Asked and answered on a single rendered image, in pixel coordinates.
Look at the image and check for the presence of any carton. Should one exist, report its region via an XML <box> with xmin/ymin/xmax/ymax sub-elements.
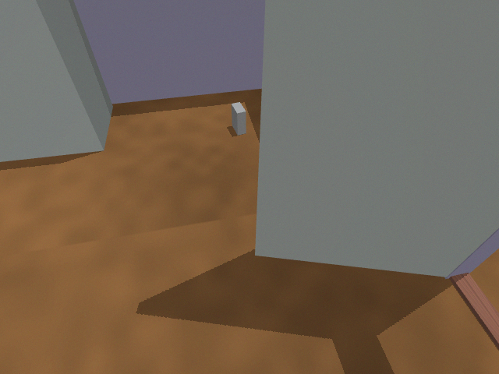
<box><xmin>232</xmin><ymin>102</ymin><xmax>246</xmax><ymax>135</ymax></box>

